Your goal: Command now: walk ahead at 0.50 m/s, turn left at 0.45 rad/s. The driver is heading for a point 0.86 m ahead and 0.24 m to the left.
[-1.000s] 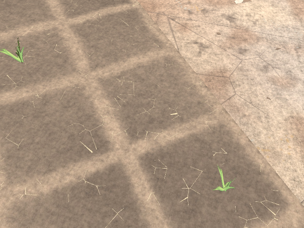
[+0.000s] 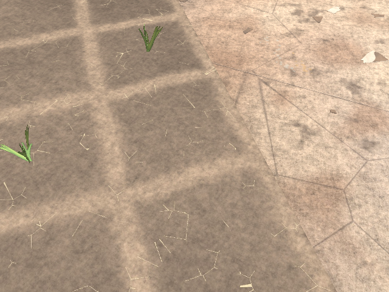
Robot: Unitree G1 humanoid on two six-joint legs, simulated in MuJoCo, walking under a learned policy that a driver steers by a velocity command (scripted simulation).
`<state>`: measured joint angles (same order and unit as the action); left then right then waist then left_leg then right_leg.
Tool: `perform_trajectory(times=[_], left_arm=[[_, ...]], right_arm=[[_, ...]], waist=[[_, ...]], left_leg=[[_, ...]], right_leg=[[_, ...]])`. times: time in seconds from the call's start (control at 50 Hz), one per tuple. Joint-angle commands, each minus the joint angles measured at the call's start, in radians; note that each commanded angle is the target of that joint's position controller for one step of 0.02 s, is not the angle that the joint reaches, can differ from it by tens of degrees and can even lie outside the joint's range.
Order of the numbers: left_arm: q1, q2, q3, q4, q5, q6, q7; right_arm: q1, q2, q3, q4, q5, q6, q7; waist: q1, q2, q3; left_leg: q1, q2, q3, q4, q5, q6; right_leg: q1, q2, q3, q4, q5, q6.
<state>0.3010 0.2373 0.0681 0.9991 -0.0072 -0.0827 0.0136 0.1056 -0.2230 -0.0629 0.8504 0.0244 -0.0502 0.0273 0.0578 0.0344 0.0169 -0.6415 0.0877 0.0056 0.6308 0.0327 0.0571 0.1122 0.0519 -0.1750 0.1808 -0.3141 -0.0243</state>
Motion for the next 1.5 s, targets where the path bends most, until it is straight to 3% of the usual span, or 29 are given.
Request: perform_trajectory(times=[0.02, 0.08, 0.1, 0.12, 0.14, 0.16, 0.2, 0.28, 0.4, 0.5, 0.56, 0.58, 0.6, 0.62, 0.64, 0.66, 0.7, 0.82, 0.98, 1.02, 1.06, 1.08, 1.1, 1.12, 1.14, 1.2, 1.34, 1.46, 1.5], left_arm=[[0.017, 0.188, 0.044, -0.034, -0.012, 0.016, 0.013], [-0.031, 0.208, 0.048, -0.065, -0.014, 0.036, 0.023], [-0.017, 0.174, 0.034, -0.092, 0.007, 0.027, 0.023], [0.043, 0.047, -0.008, -0.135, 0.021, -0.006, -0.001], [-0.049, 0.132, 0.011, -0.147, -0.015, -0.050, -0.021], [-0.124, 0.152, 0.015, -0.173, -0.046, -0.069, -0.029], [-0.158, 0.145, 0.024, -0.170, -0.009, -0.069, -0.015], [-0.149, 0.119, 0.029, -0.190, 0.017, -0.023, -0.004], [-0.356, 0.073, 0.009, -0.272, 0.014, -0.025, -0.011], [-0.399, 0.122, 0.021, -0.321, -0.002, -0.041, -0.027], [-0.252, 0.158, 0.041, -0.295, -0.003, -0.060, -0.029], [-0.094, 0.201, 0.055, -0.272, 0.014, -0.068, -0.027], [0.044, 0.279, 0.074, -0.262, 0.026, -0.059, -0.019], [0.071, 0.260, 0.071, -0.235, 0.005, -0.049, -0.029], [0.006, 0.161, 0.046, -0.267, -0.001, -0.041, -0.029], [-0.050, 0.122, 0.033, -0.277, 0.003, -0.030, -0.026], [-0.121, 0.093, 0.017, -0.272, 0.014, -0.021, -0.026], [-0.077, 0.145, 0.032, -0.224, 0.014, -0.043, -0.028], [0.032, 0.220, 0.042, -0.168, -0.024, -0.003, -0.028], [0.042, 0.247, 0.048, -0.152, -0.028, 0.012, -0.024], [0.030, 0.231, 0.038, -0.145, -0.031, 0.021, -0.018], [0.024, 0.182, 0.016, -0.165, -0.009, 0.016, -0.015], [0.093, 0.068, -0.023, -0.208, 0.013, -0.005, -0.023], [0.053, 0.147, -0.004, -0.191, -0.012, -0.028, -0.027], [-0.010, 0.191, 0.010, -0.215, -0.044, -0.036, -0.033], [-0.047, 0.169, 0.014, -0.209, -0.020, -0.014, -0.029], [-0.102, 0.066, -0.018, -0.224, 0.012, 0.029, -0.023], [-0.180, 0.117, -0.006, -0.256, 0.019, 0.023, -0.041], [-0.104, 0.163, 0.014, -0.229, 0.030, 0.021, -0.031]], right_arm=[[-0.114, -0.077, -0.013, -0.120, 0.002, -0.015, 0.022], [0.179, -0.190, -0.075, -0.069, 0.005, -0.006, 0.016], [0.324, -0.283, -0.104, -0.048, 0.001, 0.002, -0.007], [0.284, -0.317, -0.103, -0.067, 0.007, -0.004, -0.003], [0.311, -0.231, -0.075, -0.068, -0.005, -0.007, 0.002], [0.277, -0.181, -0.062, -0.071, -0.011, -0.013, 0.000], [0.157, -0.139, -0.049, -0.095, -0.013, -0.028, 0.000], [0.143, -0.172, -0.051, -0.116, -0.015, -0.033, -0.022], [0.211, -0.197, -0.059, -0.108, -0.007, -0.019, -0.046], [0.256, -0.182, -0.059, -0.091, 0.004, -0.006, -0.054], [0.213, -0.170, -0.054, -0.118, 0.001, 0.007, -0.061], [0.189, -0.119, -0.033, -0.143, -0.015, 0.006, -0.056], [0.305, -0.047, -0.012, -0.167, -0.013, 0.000, -0.053], [0.368, -0.096, -0.008, -0.173, 0.014, -0.004, -0.049], [0.304, -0.188, -0.030, -0.162, 0.019, 0.001, -0.049], [0.213, -0.208, -0.037, -0.179, 0.006, 0.008, -0.047], [0.161, -0.177, -0.043, -0.209, -0.010, 0.017, -0.038], [0.130, -0.103, -0.020, -0.248, -0.013, 0.033, -0.032], [-0.099, -0.085, 0.005, -0.297, -0.009, -0.005, 0.011], [-0.083, -0.111, -0.003, -0.305, -0.012, -0.012, 0.012], [0.131, -0.185, -0.044, -0.239, -0.019, -0.014, 0.004], [0.303, -0.254, -0.070, -0.203, -0.022, -0.007, -0.009], [0.354, -0.366, -0.086, -0.192, -0.026, -0.003, -0.017], [0.368, -0.286, -0.065, -0.201, -0.018, -0.008, -0.014], [0.310, -0.239, -0.047, -0.201, -0.024, -0.014, -0.013], [0.157, -0.144, -0.020, -0.206, -0.036, -0.027, -0.009], [0.099, -0.174, -0.029, -0.146, -0.035, -0.046, -0.028], [0.142, -0.197, -0.032, -0.073, -0.011, -0.022, -0.034], [0.172, -0.169, -0.024, -0.052, -0.012, -0.019, -0.036]], waist=[[-0.012, -0.092, 0.069], [-0.181, -0.101, -0.123], [-0.216, 0.048, -0.240], [-0.114, 0.263, -0.340], [-0.174, 0.141, -0.363], [-0.172, 0.089, -0.239], [-0.094, -0.049, -0.101], [-0.046, -0.020, -0.047], [-0.115, 0.037, -0.001], [-0.118, 0.065, -0.014], [-0.024, 0.085, -0.071], [0.049, 0.029, -0.201], [0.022, -0.195, -0.364], [0.006, -0.370, -0.399], [0.028, -0.216, -0.247], [0.028, -0.125, -0.144], [-0.026, -0.119, -0.035], [-0.042, -0.102, -0.013], [0.027, -0.102, 0.041], [-0.004, -0.120, 0.034], [-0.128, -0.107, -0.101], [-0.202, -0.040, -0.232], [-0.148, 0.222, -0.327], [-0.190, 0.161, -0.384], [-0.180, 0.130, -0.249], [-0.087, 0.068, -0.096], [-0.037, 0.035, -0.040], [-0.054, 0.049, -0.077], [-0.026, 0.005, -0.117]], left_leg=[[-0.032, -0.032, 0.059, -0.030, -0.121, 0.041], [0.421, -0.145, 0.102, -0.091, -0.140, 0.120], [0.735, 0.030, -0.176, -0.102, -0.127, 0.192], [1.026, 0.254, -0.760, -0.278, -0.299, 0.385], [1.042, 0.242, -0.768, -0.343, -0.346, 0.344], [0.944, 0.207, -0.614, -0.340, -0.294, 0.297], [0.669, 0.133, -0.419, -0.368, -0.105, 0.248], [0.471, 0.087, -0.321, -0.429, 0.041, 0.251], [0.363, -0.006, -0.227, -0.413, -0.057, 0.163], [0.490, 0.048, -0.352, -0.297, -0.108, 0.141], [0.496, 0.017, -0.388, -0.137, -0.017, 0.105], [0.390, -0.045, -0.331, 0.099, -0.057, 0.070], [0.078, -0.182, -0.194, 0.439, -0.444, -0.006], [-0.143, -0.154, -0.177, 0.651, -0.650, -0.027], [-0.208, -0.095, -0.194, 0.738, -0.561, -0.036], [-0.194, -0.060, -0.156, 0.737, -0.472, -0.039], [-0.117, -0.001, -0.145, 0.652, -0.382, -0.037], [-0.076, 0.033, -0.128, 0.433, -0.250, -0.059], [0.030, -0.015, 0.004, -0.005, -0.122, -0.036], [0.084, -0.042, 0.026, -0.057, -0.208, -0.002], [0.431, -0.106, 0.070, -0.158, -0.135, 0.052], [0.732, 0.022, -0.089, -0.118, -0.119, 0.104], [1.021, 0.282, -0.575, -0.201, -0.232, 0.266], [1.028, 0.311, -0.729, -0.288, -0.281, 0.296], [0.931, 0.282, -0.561, -0.289, -0.226, 0.255], [0.595, 0.178, -0.280, -0.370, -0.066, 0.188], [0.401, 0.098, 0.012, -0.406, 0.397, 0.155], [0.514, 0.131, -0.019, -0.277, 0.317, 0.108], [0.504, 0.055, 0.001, -0.138, 0.223, 0.044]], right_leg=[[0.040, -0.335, 0.027, 0.084, 0.779, -0.111], [-0.062, -0.276, -0.027, 0.527, 1.034, -0.052], [-0.325, -0.219, -0.037, 0.858, 0.660, -0.010], [-0.745, 0.021, 0.105, 1.198, -0.221, 0.044], [-0.851, -0.034, 0.288, 1.246, -0.230, 0.007], [-0.897, -0.080, 0.275, 1.212, -0.159, -0.019], [-0.808, -0.155, 0.263, 1.014, -0.046, -0.016], [-0.722, -0.166, 0.244, 0.836, 0.042, 0.050], [-0.637, -0.081, 0.214, 0.423, 0.421, 0.076], [-0.602, -0.058, 0.258, 0.304, 0.347, 0.053], [-0.392, -0.049, 0.237, 0.232, 0.270, -0.002], [-0.129, -0.169, 0.333, 0.265, 0.257, -0.065], [0.248, -0.410, 0.688, 0.261, 0.213, -0.199], [0.322, -0.507, 1.006, 0.166, -0.048, -0.283], [0.199, -0.458, 0.885, 0.139, -0.152, -0.233], [0.049, -0.411, 0.714, 0.131, -0.094, -0.184], [-0.177, -0.328, 0.523, 0.074, 0.061, -0.150], [-0.259, -0.315, 0.299, -0.028, 0.298, -0.195], [-0.151, -0.317, 0.179, -0.002, 0.346, -0.153], [-0.107, -0.344, 0.179, 0.060, 0.472, -0.135], [-0.158, -0.281, 0.098, 0.328, 0.743, -0.084], [-0.353, -0.240, 0.063, 0.593, 0.540, -0.035], [-0.756, -0.065, 0.066, 0.962, -0.129, 0.035], [-0.869, -0.066, 0.229, 1.113, -0.276, 0.029], [-0.944, -0.116, 0.233, 1.145, -0.211, 0.015], [-0.808, -0.204, 0.233, 1.000, -0.033, 0.015], [-0.627, -0.155, 0.184, 0.607, 0.248, 0.056], [-0.528, -0.096, 0.183, 0.373, 0.321, 0.005], [-0.358, -0.086, 0.177, 0.258, 0.548, -0.035]])
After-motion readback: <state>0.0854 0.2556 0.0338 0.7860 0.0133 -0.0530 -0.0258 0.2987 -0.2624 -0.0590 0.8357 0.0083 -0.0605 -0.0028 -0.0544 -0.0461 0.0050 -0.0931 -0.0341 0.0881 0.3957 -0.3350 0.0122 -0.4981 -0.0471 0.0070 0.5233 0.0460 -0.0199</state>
